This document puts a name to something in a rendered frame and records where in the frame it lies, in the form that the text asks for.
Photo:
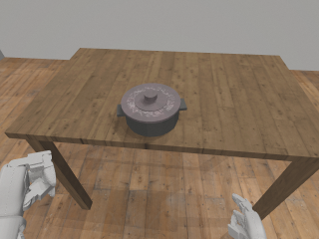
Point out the pot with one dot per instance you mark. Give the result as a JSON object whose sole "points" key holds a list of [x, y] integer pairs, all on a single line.
{"points": [[152, 129]]}

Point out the knob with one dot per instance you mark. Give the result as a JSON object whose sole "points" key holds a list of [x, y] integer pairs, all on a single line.
{"points": [[150, 95]]}

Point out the lid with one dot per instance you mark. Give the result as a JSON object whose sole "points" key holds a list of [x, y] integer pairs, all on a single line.
{"points": [[136, 108]]}

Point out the robot right hand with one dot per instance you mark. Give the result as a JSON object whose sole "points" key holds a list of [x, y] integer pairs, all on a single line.
{"points": [[251, 226]]}

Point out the robot left hand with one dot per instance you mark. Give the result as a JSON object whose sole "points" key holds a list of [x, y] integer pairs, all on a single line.
{"points": [[15, 181]]}

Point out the table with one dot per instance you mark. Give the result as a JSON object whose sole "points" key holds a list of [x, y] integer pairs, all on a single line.
{"points": [[240, 105]]}

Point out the left robot forearm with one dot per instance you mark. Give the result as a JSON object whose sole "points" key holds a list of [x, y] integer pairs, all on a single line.
{"points": [[12, 227]]}

